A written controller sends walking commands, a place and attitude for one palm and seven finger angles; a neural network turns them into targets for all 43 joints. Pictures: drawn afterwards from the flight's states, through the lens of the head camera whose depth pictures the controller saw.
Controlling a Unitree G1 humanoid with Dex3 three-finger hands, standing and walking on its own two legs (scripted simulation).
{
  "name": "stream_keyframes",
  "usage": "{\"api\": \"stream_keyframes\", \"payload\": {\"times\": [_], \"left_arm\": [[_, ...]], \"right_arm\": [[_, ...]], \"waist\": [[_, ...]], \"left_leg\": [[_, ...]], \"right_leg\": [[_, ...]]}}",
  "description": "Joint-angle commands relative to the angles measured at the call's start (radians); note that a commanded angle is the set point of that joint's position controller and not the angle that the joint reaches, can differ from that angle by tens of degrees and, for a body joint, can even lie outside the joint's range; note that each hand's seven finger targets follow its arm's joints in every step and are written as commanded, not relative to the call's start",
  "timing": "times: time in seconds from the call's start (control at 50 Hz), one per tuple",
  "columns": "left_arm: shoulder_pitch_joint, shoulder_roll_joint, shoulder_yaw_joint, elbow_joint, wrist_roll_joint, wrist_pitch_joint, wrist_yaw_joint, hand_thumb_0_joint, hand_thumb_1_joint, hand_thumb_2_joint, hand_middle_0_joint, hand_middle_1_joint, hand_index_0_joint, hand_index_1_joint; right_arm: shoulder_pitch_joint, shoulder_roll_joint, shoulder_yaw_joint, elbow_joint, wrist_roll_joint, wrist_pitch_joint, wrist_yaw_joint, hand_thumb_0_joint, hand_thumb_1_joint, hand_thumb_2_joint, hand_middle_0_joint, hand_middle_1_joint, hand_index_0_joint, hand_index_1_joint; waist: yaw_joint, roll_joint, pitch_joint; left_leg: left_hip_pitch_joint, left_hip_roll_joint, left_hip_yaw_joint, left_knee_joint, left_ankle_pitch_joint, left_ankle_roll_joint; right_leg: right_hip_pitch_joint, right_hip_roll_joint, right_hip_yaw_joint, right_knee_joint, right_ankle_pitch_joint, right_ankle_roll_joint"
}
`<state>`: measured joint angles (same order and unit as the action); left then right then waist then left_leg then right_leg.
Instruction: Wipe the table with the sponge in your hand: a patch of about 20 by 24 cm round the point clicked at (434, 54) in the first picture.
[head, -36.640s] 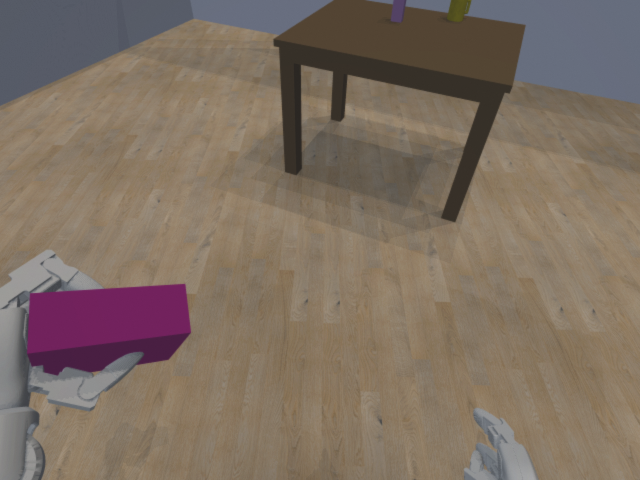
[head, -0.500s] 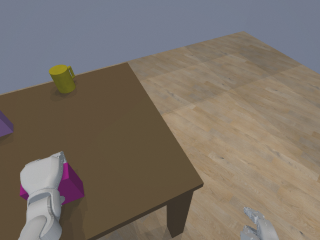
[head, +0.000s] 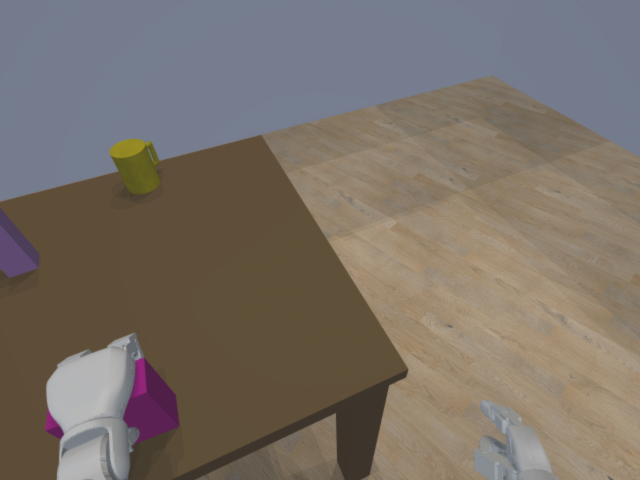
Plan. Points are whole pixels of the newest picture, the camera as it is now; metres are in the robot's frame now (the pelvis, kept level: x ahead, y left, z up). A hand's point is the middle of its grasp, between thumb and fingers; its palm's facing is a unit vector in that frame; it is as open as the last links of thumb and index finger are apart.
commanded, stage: wipe back along the first lane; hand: left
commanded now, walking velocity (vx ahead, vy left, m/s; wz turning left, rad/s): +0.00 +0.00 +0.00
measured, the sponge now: (126, 415) +0.19 +0.29 -0.04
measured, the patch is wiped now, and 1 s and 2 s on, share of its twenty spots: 1.00 1.00 1.00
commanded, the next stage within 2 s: lift the sponge slowly off the table in 0.96 s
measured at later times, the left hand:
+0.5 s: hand (119, 407) +0.19 +0.29 +0.00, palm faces -0.04 -0.03 -1.00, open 9.2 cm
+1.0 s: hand (118, 409) +0.19 +0.29 +0.00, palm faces -0.02 -0.03 -1.00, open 9.2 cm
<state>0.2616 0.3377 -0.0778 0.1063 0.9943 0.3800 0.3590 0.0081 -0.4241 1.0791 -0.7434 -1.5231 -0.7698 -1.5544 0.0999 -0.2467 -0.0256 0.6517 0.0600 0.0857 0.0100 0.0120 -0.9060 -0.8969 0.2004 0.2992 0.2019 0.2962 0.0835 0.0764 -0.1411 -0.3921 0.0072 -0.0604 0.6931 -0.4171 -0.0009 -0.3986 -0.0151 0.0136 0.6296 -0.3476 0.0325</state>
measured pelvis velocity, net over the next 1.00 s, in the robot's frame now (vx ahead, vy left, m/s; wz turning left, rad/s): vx -0.01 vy -0.01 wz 0.00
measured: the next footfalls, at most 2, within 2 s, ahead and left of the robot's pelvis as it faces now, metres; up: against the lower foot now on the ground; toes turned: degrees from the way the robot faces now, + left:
none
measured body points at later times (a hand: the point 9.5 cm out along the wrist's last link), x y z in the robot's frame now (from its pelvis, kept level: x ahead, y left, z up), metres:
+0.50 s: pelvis -0.01 -0.01 +0.00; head +0.00 -0.04 +0.45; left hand +0.19 +0.28 +0.05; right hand +0.21 -0.23 -0.10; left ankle -0.04 +0.12 -0.72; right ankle -0.02 -0.15 -0.72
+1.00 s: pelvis -0.01 -0.01 +0.00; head +0.00 -0.04 +0.45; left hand +0.19 +0.28 +0.05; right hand +0.20 -0.24 -0.10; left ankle -0.04 +0.12 -0.72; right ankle -0.02 -0.15 -0.72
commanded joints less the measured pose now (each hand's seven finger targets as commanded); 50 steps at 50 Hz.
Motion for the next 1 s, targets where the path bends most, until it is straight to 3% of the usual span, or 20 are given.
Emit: {"api": "stream_keyframes", "payload": {"times": [0.0,0.04,0.08,0.14,0.16,0.24,0.28,0.34,0.46,0.6,0.64,0.66,0.74,0.82,0.84,0.86,0.92,0.94,0.96,0.98], "left_arm": [[0.144,0.027,-0.027,-0.03,-0.047,0.004,-0.048,0.0,0.1,1.3,-1.2,-1.6,-1.2,-1.6],[0.138,0.054,0.005,-0.044,-0.046,0.009,-0.044,0.0,0.1,1.3,-1.2,-1.6,-1.2,-1.6],[0.109,0.047,-0.007,-0.025,-0.039,0.01,-0.043,0.0,0.1,1.3,-1.2,-1.6,-1.2,-1.6],[0.095,0.06,0.004,-0.028,-0.026,0.013,-0.041,0.0,0.1,1.3,-1.2,-1.6,-1.2,-1.6],[0.08,0.024,-0.039,-0.021,-0.023,0.013,-0.042,0.0,0.1,1.3,-1.2,-1.6,-1.2,-1.6],[0.049,0.054,-0.007,0.0,-0.024,0.009,-0.044,0.0,0.1,1.3,-1.2,-1.6,-1.2,-1.6],[0.033,0.023,-0.037,0.015,-0.024,0.003,-0.048,0.0,0.1,1.3,-1.2,-1.6,-1.2,-1.6],[0.048,0.044,-0.009,0.017,-0.021,-0.005,-0.046,0.0,0.1,1.3,-1.2,-1.6,-1.2,-1.6],[0.069,0.01,-0.037,0.025,-0.022,-0.018,-0.04,0.0,0.1,1.3,-1.2,-1.6,-1.2,-1.6],[0.058,0.006,-0.045,0.019,-0.032,-0.006,-0.039,0.0,0.1,1.3,-1.2,-1.6,-1.2,-1.6],[0.039,0.045,-0.008,0.025,-0.031,0.0,-0.039,0.0,0.1,1.3,-1.2,-1.6,-1.2,-1.6],[0.018,0.018,-0.037,0.024,-0.029,-0.001,-0.041,0.0,0.1,1.3,-1.2,-1.6,-1.2,-1.6],[0.061,0.036,-0.015,0.029,-0.025,-0.009,-0.044,0.0,0.1,1.3,-1.2,-1.6,-1.2,-1.6],[0.048,0.005,-0.05,0.031,-0.023,-0.014,-0.044,0.0,0.1,1.3,-1.2,-1.6,-1.2,-1.6],[0.053,0.04,-0.01,0.029,-0.021,-0.015,-0.041,0.0,0.1,1.3,-1.2,-1.6,-1.2,-1.6],[0.074,0.004,-0.043,0.032,-0.026,-0.015,-0.042,0.0,0.1,1.3,-1.2,-1.6,-1.2,-1.6],[0.075,0.04,-0.007,0.038,-0.028,-0.014,-0.042,0.0,0.1,1.3,-1.2,-1.6,-1.2,-1.6],[0.056,0.054,0.006,0.027,-0.022,-0.012,-0.039,0.0,0.1,1.3,-1.2,-1.6,-1.2,-1.6],[0.074,0.012,-0.035,0.025,-0.027,-0.01,-0.042,0.0,0.1,1.3,-1.2,-1.6,-1.2,-1.6],[0.065,0.039,-0.013,0.034,-0.024,-0.01,-0.041,0.0,0.1,1.3,-1.2,-1.6,-1.2,-1.6]], "right_arm": [[-0.161,-0.115,-0.035,-0.161,0.002,-0.048,-0.003,0.0,-0.9,-0.9,0.2,0.3,0.2,0.3],[-0.172,-0.119,-0.035,-0.164,0.001,-0.048,-0.008,0.0,-0.9,-0.9,0.2,0.3,0.2,0.3],[-0.163,-0.118,-0.033,-0.157,0.001,-0.046,-0.012,0.0,-0.9,-0.9,0.2,0.3,0.2,0.3],[-0.169,-0.119,-0.033,-0.158,-0.001,-0.05,-0.014,0.0,-0.9,-0.9,0.2,0.3,0.2,0.3],[-0.163,-0.113,-0.032,-0.156,0.0,-0.05,-0.015,0.0,-0.9,-0.9,0.2,0.3,0.2,0.3],[-0.162,-0.121,-0.032,-0.154,-0.003,-0.052,-0.02,0.0,-0.9,-0.9,0.2,0.3,0.2,0.3],[-0.154,-0.118,-0.032,-0.15,-0.003,-0.053,-0.022,0.0,-0.9,-0.9,0.2,0.3,0.2,0.3],[-0.158,-0.12,-0.035,-0.151,-0.005,-0.056,-0.023,0.0,-0.9,-0.9,0.2,0.3,0.2,0.3],[-0.145,-0.118,-0.039,-0.148,-0.007,-0.06,-0.018,0.0,-0.9,-0.9,0.2,0.3,0.2,0.3],[-0.155,-0.119,-0.039,-0.153,-0.002,-0.058,-0.021,0.0,-0.9,-0.9,0.2,0.3,0.2,0.3],[-0.16,-0.124,-0.038,-0.15,-0.002,-0.056,-0.025,0.0,-0.9,-0.9,0.2,0.3,0.2,0.3],[-0.152,-0.121,-0.037,-0.148,-0.003,-0.056,-0.026,0.0,-0.9,-0.9,0.2,0.3,0.2,0.3],[-0.156,-0.122,-0.039,-0.154,-0.002,-0.061,-0.025,0.0,-0.9,-0.9,0.2,0.3,0.2,0.3],[-0.149,-0.118,-0.039,-0.155,-0.003,-0.06,-0.022,0.0,-0.9,-0.9,0.2,0.3,0.2,0.3],[-0.148,-0.121,-0.041,-0.154,-0.004,-0.06,-0.023,0.0,-0.9,-0.9,0.2,0.3,0.2,0.3],[-0.145,-0.117,-0.04,-0.156,-0.004,-0.062,-0.022,0.0,-0.9,-0.9,0.2,0.3,0.2,0.3],[-0.144,-0.12,-0.039,-0.154,-0.002,-0.058,-0.025,0.0,-0.9,-0.9,0.2,0.3,0.2,0.3],[-0.155,-0.123,-0.038,-0.153,-0.003,-0.056,-0.025,0.0,-0.9,-0.9,0.2,0.3,0.2,0.3],[-0.15,-0.115,-0.036,-0.16,-0.002,-0.058,-0.023,0.0,-0.9,-0.9,0.2,0.3,0.2,0.3],[-0.146,-0.119,-0.037,-0.155,-0.002,-0.057,-0.023,0.0,-0.9,-0.9,0.2,0.3,0.2,0.3]], "waist": [[0.01,-0.145,-0.043],[0.019,-0.147,-0.041],[0.008,-0.159,-0.019],[0.02,-0.114,-0.037],[0.007,-0.119,-0.041],[0.013,-0.143,-0.046],[0.002,-0.144,-0.033],[0.015,-0.145,-0.062],[0.005,-0.168,-0.075],[0.004,-0.165,-0.053],[0.011,-0.163,-0.044],[-0.001,-0.168,-0.051],[0.016,-0.158,-0.058],[0.005,-0.155,-0.057],[0.013,-0.156,-0.061],[0.007,-0.173,-0.065],[0.008,-0.18,-0.046],[0.014,-0.15,-0.05],[0.007,-0.144,-0.041],[0.01,-0.147,-0.037]], "left_leg": [[-0.004,-0.026,0.028,-0.095,0.352,0.031],[-0.008,-0.026,0.025,-0.103,0.336,0.031],[-0.012,-0.028,0.028,-0.101,0.314,0.032],[-0.002,-0.03,0.024,-0.103,0.326,0.03],[0.005,-0.032,0.027,-0.097,0.327,0.031],[-0.011,-0.033,0.024,-0.097,0.306,0.032],[-0.011,-0.036,0.03,-0.09,0.301,0.034],[-0.012,-0.035,0.027,-0.088,0.311,0.032],[-0.02,-0.036,0.034,-0.068,0.325,0.033],[-0.031,-0.037,0.036,-0.07,0.292,0.037],[-0.038,-0.036,0.03,-0.079,0.275,0.036],[-0.03,-0.037,0.034,-0.076,0.273,0.037],[-0.034,-0.038,0.032,-0.076,0.285,0.035],[-0.033,-0.038,0.034,-0.069,0.282,0.036],[-0.034,-0.034,0.028,-0.074,0.287,0.034],[-0.03,-0.038,0.036,-0.065,0.295,0.037],[-0.047,-0.037,0.035,-0.07,0.278,0.035],[-0.039,-0.035,0.031,-0.076,0.287,0.033],[-0.036,-0.037,0.034,-0.075,0.282,0.035],[-0.04,-0.035,0.032,-0.075,0.278,0.034]], "right_leg": [[0.116,0.049,-0.081,-0.049,0.364,-0.094],[0.118,0.053,-0.067,-0.057,0.349,-0.098],[0.099,0.052,-0.078,-0.055,0.32,-0.094],[0.1,0.054,-0.068,-0.052,0.319,-0.101],[0.094,0.052,-0.079,-0.045,0.314,-0.098],[0.091,0.056,-0.063,-0.052,0.307,-0.1],[0.078,0.052,-0.072,-0.048,0.305,-0.097],[0.089,0.053,-0.061,-0.045,0.32,-0.1],[0.091,0.048,-0.065,-0.028,0.365,-0.095],[0.074,0.047,-0.072,-0.036,0.323,-0.091],[0.069,0.05,-0.059,-0.046,0.297,-0.094],[0.066,0.048,-0.071,-0.041,0.289,-0.091],[0.074,0.05,-0.059,-0.04,0.306,-0.095],[0.063,0.049,-0.071,-0.034,0.3,-0.093],[0.066,0.053,-0.062,-0.035,0.297,-0.097],[0.076,0.049,-0.068,-0.031,0.323,-0.093],[0.07,0.048,-0.069,-0.037,0.305,-0.09],[0.066,0.051,-0.056,-0.039,0.303,-0.096],[0.067,0.049,-0.072,-0.035,0.292,-0.093],[0.059,0.05,-0.073,-0.035,0.282,-0.094]]}}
